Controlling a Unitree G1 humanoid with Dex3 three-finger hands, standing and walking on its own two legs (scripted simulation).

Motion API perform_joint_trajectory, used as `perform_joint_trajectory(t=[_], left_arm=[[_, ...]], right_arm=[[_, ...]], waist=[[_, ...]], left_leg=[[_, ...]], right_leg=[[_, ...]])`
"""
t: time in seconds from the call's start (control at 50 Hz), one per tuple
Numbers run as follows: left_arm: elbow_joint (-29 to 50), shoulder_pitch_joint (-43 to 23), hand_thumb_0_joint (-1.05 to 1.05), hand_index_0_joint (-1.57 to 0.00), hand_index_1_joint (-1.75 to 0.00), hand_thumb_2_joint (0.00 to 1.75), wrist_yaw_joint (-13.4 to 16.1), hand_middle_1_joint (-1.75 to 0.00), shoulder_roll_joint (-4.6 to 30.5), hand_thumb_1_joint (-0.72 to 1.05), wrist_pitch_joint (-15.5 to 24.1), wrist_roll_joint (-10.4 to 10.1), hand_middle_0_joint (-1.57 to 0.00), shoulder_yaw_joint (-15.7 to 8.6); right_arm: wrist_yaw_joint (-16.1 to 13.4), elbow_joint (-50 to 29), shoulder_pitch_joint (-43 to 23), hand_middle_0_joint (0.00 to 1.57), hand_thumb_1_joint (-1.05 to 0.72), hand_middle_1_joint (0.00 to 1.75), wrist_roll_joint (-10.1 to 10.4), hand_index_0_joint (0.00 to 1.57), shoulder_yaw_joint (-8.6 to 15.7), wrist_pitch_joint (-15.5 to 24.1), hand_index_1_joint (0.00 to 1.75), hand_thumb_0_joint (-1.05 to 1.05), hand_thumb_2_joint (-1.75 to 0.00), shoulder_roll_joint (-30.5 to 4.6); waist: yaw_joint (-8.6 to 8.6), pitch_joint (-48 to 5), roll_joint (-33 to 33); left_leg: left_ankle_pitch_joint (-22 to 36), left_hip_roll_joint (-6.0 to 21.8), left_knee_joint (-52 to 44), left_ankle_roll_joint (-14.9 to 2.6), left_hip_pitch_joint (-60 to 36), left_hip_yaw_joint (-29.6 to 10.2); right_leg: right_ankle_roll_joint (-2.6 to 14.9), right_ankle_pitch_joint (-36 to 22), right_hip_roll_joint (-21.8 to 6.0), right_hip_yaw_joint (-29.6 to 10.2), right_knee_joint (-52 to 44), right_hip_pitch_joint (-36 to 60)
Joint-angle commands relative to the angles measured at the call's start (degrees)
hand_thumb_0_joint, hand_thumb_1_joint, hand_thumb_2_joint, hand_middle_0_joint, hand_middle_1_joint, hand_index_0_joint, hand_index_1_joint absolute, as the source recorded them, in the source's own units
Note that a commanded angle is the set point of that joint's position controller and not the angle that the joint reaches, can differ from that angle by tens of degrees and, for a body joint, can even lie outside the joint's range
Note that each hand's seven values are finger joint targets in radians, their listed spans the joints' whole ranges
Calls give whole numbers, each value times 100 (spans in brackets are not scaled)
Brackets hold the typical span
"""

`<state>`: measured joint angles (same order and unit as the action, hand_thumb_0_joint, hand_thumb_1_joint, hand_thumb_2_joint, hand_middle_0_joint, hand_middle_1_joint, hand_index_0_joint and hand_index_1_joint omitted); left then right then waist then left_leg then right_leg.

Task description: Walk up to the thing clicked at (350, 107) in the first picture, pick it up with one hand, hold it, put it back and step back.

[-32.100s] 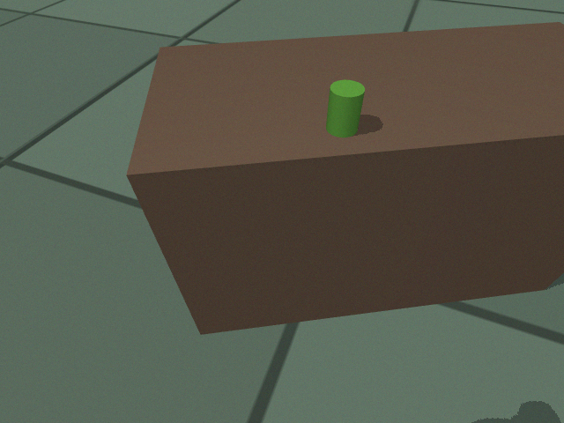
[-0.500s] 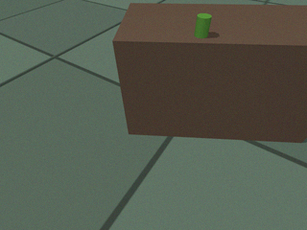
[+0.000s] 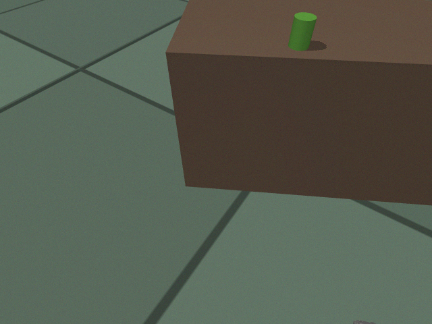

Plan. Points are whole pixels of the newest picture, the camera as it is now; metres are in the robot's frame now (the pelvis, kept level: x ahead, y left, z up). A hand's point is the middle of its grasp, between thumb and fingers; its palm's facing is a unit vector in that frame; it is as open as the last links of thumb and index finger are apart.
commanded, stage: step back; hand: right
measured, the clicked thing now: (301, 31) +0.99 -0.25 +0.08
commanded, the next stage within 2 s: stand in 0.12 s
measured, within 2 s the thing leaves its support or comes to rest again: neither
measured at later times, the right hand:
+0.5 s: hand out of the picture +0.09 -0.25 -0.13, palm faces +0.01 +0.94 -0.34, open 7.4 cm
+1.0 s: hand out of the picture +0.06 -0.24 -0.14, palm faces -0.01 +0.95 -0.33, open 7.4 cm
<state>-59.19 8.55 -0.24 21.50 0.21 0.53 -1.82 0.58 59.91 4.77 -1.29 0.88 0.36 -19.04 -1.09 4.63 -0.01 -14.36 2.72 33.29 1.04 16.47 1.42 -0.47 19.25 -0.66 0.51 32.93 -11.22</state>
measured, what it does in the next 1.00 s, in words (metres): stands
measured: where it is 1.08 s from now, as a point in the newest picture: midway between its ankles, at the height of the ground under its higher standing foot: outside the picture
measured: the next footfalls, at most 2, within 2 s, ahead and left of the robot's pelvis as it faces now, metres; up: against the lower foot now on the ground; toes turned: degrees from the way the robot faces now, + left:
none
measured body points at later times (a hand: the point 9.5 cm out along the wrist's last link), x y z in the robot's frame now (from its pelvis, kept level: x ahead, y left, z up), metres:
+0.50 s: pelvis +0.00 +0.01 +0.02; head +0.01 +0.01 +0.47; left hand +0.10 +0.31 -0.11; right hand +0.08 -0.30 -0.11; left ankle +0.04 +0.13 -0.73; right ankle -0.01 -0.13 -0.73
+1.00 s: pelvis +0.00 +0.02 +0.02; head +0.00 +0.02 +0.47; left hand +0.06 +0.32 -0.12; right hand +0.06 -0.29 -0.12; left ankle +0.04 +0.13 -0.73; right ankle -0.01 -0.13 -0.73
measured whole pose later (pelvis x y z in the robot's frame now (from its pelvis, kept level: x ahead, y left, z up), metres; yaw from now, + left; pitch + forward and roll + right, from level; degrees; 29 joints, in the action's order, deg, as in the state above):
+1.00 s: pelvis +0.00 +0.02 +0.02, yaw +0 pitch -3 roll +0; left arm -65.0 7.8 -0.7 20.4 0.4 0.7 0.1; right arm 1.3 66.3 5.8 -0.9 0.6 0.6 -20.0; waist 0.7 3.1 0.1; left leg -6.7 1.0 19.1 -0.1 10.0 2.5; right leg -2.0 11.6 -2.2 -0.1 19.4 -5.4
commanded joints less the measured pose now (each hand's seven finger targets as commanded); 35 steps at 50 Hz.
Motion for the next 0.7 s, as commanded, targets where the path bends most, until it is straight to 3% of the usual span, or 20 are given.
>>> perform_joint_trajectory(t=[0.0, 0.08, 0.1, 0.18, 0.24, 0.28, 0.32, 0.4, 0.44, 0.52, 0.6, 0.64, 0.68], left_arm=[[196, -223, 0, -20, -30, 90, 104, -30, 1265, 90, 206, -3, -20, -272], [107, -282, 0, -20, -30, 90, 120, -30, 1225, 90, 198, 6, -20, -265], [28, -382, 0, -20, -30, 90, 84, -30, 1066, 90, 211, -50, -20, -121], [-49, -514, 0, -20, -30, 90, 83, -30, 1079, 90, 215, -31, -20, -101], [-118, -622, 0, -20, -30, 90, 76, -30, 1124, 90, 223, -25, -20, -94], [-125, -620, 0, -20, -30, 90, 71, -30, 1130, 90, 237, -21, -20, -93], [-172, -667, 0, -20, -30, 90, 71, -30, 1120, 90, 231, -6, -20, -80], [-194, -657, 0, -20, -30, 90, 57, -30, 1119, 90, 217, -7, -20, -83], [-224, -653, 0, -20, -30, 90, 48, -30, 1086, 90, 207, 2, -20, -70], [-247, -611, 0, -20, -30, 90, 36, -30, 1094, 90, 207, -1, -20, -69], [-242, -584, 0, -20, -30, 90, 27, -30, 1090, 90, 181, 4, -20, -60], [-226, -588, 0, -20, -30, 90, 23, -30, 1119, 90, 189, -1, -20, -61], [-242, -550, 0, -20, -30, 90, 20, -30, 1066, 90, 174, -1, -20, -47]], right_arm=[[-111, -225, -386, 20, -90, 30, 65, 20, 286, 134, 30, 0, -90, -1309], [-109, -127, -568, 20, -90, 30, 80, 20, 272, 118, 30, 0, -90, -1244], [-83, -83, -364, 20, -90, 30, 107, 20, 237, 143, 30, 0, -90, -1255], [-59, -7, -552, 20, -90, 30, 92, 20, 241, 179, 30, 0, -90, -1267], [-44, 59, -527, 20, -90, 30, 96, 20, 211, 159, 30, 0, -90, -1228], [-35, 67, -600, 20, -90, 30, 85, 20, 221, 173, 30, 0, -90, -1254], [-28, 105, -605, 20, -90, 30, 80, 20, 217, 160, 30, 0, -90, -1236], [-27, 141, -606, 20, -90, 30, 77, 20, 221, 177, 30, 0, -90, -1270], [-24, 162, -542, 20, -90, 30, 73, 20, 212, 174, 30, 0, -90, -1276], [-32, 211, -453, 20, -90, 30, 87, 20, 200, 190, 30, 0, -90, -1289], [-38, 247, -396, 20, -90, 30, 73, 20, 206, 176, 30, 0, -90, -1339], [-35, 244, -357, 20, -90, 30, 68, 20, 204, 185, 30, 0, -90, -1319], [-43, 276, -272, 20, -90, 30, 62, 20, 196, 183, 30, 0, -90, -1350]], waist=[[56, -837, 88], [35, -873, -14], [167, -916, -37], [117, -852, -31], [143, -660, -117], [110, -743, -45], [122, -572, -63], [82, -673, 83], [104, -568, 36], [108, -630, 63], [135, -463, 98], [139, -640, 9], [145, -584, 87]], left_leg=[[1399, 547, -666, -360, -620, -513], [1627, 541, -691, -351, -788, -368], [1841, 515, -917, -309, -1102, -524], [2075, 565, -1121, -258, -1319, -520], [1596, 547, -1397, -219, -1164, -546], [1669, 535, -1422, -198, -1291, -501], [1231, 514, -1534, -173, -1133, -516], [1221, 543, -1656, -174, -1085, -530], [902, 511, -1751, -156, -978, -535], [1022, 552, -1782, -171, -1057, -577], [519, 516, -1854, -155, -1014, -584], [856, 532, -1788, -166, -1142, -560], [733, 550, -1864, -175, -987, -604]], right_leg=[[317, -1825, -583, -631, -784, 187], [254, -2145, -608, -594, -906, 270], [203, -2163, -645, -631, -1080, 241], [103, -2106, -615, -514, -1325, 355], [73, -1703, -638, -532, -1549, 414], [80, -1835, -681, -542, -1626, 468], [76, -1385, -684, -552, -1779, 416], [92, -1334, -694, -519, -1765, 604], [75, -1100, -658, -493, -1831, 509], [85, -1152, -680, -497, -1804, 534], [97, -845, -653, -515, -1881, 265], [113, -1063, -691, -533, -1824, 370], [99, -1008, -664, -500, -1793, 412]])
